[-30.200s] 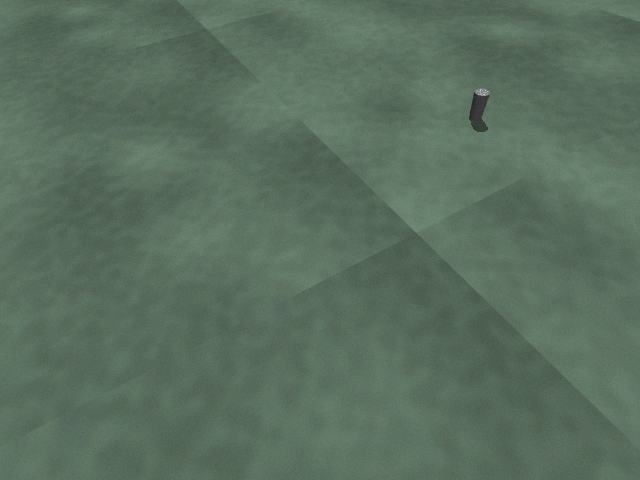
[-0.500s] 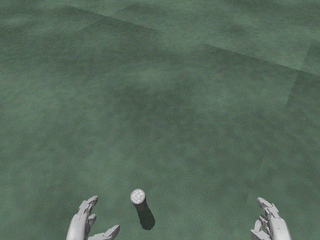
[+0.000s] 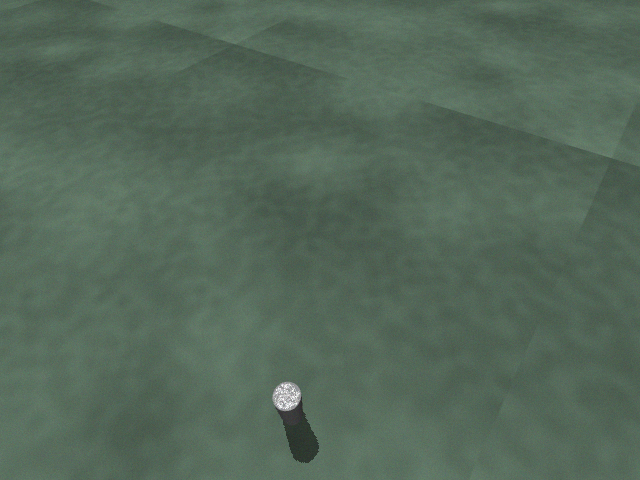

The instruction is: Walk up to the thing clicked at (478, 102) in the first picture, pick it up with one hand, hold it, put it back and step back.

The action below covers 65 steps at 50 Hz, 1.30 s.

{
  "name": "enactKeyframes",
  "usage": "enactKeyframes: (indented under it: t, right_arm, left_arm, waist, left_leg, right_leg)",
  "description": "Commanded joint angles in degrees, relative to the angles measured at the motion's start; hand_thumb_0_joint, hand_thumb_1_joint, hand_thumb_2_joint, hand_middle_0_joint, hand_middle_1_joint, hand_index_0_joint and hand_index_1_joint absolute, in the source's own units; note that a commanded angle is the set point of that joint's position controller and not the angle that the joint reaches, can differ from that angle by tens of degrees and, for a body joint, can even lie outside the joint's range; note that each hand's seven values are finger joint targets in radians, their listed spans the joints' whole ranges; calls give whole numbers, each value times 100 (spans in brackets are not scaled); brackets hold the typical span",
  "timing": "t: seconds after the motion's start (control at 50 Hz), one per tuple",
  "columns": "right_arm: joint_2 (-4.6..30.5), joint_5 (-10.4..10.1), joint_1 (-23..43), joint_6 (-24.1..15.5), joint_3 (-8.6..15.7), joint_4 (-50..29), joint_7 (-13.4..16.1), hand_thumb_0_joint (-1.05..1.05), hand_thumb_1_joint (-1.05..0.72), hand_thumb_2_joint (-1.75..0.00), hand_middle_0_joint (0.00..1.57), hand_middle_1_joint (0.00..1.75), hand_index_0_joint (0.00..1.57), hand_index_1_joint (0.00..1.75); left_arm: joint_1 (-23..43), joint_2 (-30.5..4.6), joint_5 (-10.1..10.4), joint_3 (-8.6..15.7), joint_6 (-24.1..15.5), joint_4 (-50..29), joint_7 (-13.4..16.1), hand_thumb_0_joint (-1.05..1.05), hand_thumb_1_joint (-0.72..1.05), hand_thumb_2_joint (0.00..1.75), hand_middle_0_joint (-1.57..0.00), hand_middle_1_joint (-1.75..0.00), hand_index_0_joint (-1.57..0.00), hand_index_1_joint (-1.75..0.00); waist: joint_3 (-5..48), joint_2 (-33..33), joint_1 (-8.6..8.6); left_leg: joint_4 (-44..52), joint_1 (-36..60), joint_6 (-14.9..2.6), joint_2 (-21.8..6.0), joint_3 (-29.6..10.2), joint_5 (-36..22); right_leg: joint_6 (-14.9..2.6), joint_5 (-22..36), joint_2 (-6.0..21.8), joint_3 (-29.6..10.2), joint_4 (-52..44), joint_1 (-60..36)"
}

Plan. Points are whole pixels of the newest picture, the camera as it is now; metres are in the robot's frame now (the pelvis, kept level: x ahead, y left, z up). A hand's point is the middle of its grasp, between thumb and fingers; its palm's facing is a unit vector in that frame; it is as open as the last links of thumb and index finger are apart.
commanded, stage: stand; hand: left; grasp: from the side
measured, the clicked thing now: (289, 405) +0.44 +0.18 -0.69
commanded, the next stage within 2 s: step back in 1.66 s
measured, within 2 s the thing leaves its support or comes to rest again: neither
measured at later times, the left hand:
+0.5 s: hand out of the picture +0.04 +0.25 -0.14, palm faces -0.01 -0.94 -0.35, open 7.4 cm
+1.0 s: hand out of the picture +0.05 +0.24 -0.14, palm faces -0.03 -0.94 -0.34, open 7.4 cm
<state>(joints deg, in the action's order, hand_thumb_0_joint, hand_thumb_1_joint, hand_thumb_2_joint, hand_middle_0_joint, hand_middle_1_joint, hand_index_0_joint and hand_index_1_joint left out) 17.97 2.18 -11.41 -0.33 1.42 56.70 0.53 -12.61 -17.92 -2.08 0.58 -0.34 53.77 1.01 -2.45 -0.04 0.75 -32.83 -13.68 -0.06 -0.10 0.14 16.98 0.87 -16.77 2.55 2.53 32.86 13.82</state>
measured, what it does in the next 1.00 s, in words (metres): stands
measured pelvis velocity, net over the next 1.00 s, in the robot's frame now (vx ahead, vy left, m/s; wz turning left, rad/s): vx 0.00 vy -0.01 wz -0.01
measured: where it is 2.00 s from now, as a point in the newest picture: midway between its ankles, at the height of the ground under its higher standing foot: outside the picture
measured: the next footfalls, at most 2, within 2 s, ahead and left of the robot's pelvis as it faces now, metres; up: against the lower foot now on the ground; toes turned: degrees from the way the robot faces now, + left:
none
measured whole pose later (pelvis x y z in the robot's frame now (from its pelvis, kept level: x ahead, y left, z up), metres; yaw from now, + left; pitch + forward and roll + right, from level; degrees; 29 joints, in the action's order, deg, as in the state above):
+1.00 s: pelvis +0.00 -0.01 +0.02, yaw +0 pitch -3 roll +0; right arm 18.9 0.9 -7.9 -0.3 0.0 66.5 0.1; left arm -7.0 -18.4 -1.3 0.0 -0.8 67.6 0.0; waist -3.2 -0.8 0.4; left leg -19.2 -6.7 0.6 -0.6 0.4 9.6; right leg 0.6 -9.5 1.7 2.5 19.7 7.2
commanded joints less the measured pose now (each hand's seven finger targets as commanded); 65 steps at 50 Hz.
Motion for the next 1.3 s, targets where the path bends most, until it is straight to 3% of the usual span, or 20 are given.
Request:
enactKeyframes:
  t: [0.0,0.06,0.34,0.56,0.68,0.84,0.98,1.08,1.28]
  right_arm:
    - [1023,-14,347,-146,215,-212,82,0,-90,-90,20,30,20,30]
    - [1050,-27,374,-136,201,-35,82,0,-90,-90,20,30,20,30]
    - [1079,-82,578,-113,142,440,54,0,-90,-90,20,30,20,30]
    - [1108,-76,555,-69,116,592,37,0,-90,-90,20,30,20,30]
    - [1166,-97,569,-95,108,606,39,0,-90,-90,20,30,20,30]
    - [1200,-102,574,-88,87,624,36,0,-90,-90,20,30,20,30]
    - [1189,-108,534,-118,54,647,39,0,-90,-90,20,30,20,30]
    - [1228,-113,546,-119,55,660,39,0,-90,-90,20,30,20,30]
    - [1276,-126,659,-136,55,654,47,0,-90,-90,20,30,20,30]
  left_arm:
    - [375,-1056,54,236,-145,-46,97,0,90,90,-20,-30,-20,-30]
    - [397,-1097,59,216,-133,231,85,0,90,90,-20,-30,-20,-30]
    - [677,-1154,63,153,-170,854,67,0,90,90,-20,-30,-20,-30]
    - [769,-1275,79,178,-126,1044,38,0,90,90,-20,-30,-20,-30]
    - [812,-1262,87,168,-151,1066,24,0,90,90,-20,-30,-20,-30]
    - [801,-1303,99,173,-130,1094,8,0,90,90,-20,-30,-20,-30]
    - [837,-1252,114,155,-155,1084,4,0,90,90,-20,-30,-20,-30]
    - [861,-1283,124,163,-152,1072,4,0,90,90,-20,-30,-20,-30]
    - [880,-1265,135,166,-157,1043,0,0,90,90,-20,-30,-20,-30]
  waist:
    - [234,-99,5]
    - [146,-131,14]
    - [108,43,-2]
    - [-78,-49,-4]
    - [140,-79,-24]
    - [54,8,-20]
    - [192,-6,-54]
    - [195,40,-60]
    - [303,-26,-36]
  left_leg:
    - [1177,130,-204,-521,-679,-756]
    - [1430,177,-184,-545,-694,-556]
    - [1683,566,-99,-567,-604,-857]
    - [1885,271,-83,-570,-594,-230]
    - [1823,403,-99,-609,-574,-607]
    - [1852,380,-94,-612,-585,-437]
    - [1791,517,-102,-661,-539,-931]
    - [1826,566,-79,-678,-540,-974]
    - [1790,719,-69,-721,-520,-1382]
  right_leg:
    - [-248,695,390,-535,-952,-382]
    - [-217,640,392,-522,-1116,-495]
    - [-132,741,487,-577,-1672,-611]
    - [-139,218,452,-588,-1746,-585]
    - [-163,600,511,-643,-1746,-718]
    - [-162,389,476,-626,-1770,-617]
    - [-163,968,534,-635,-1757,-764]
    - [-153,926,534,-624,-1772,-770]
    - [-137,1402,560,-589,-1729,-904]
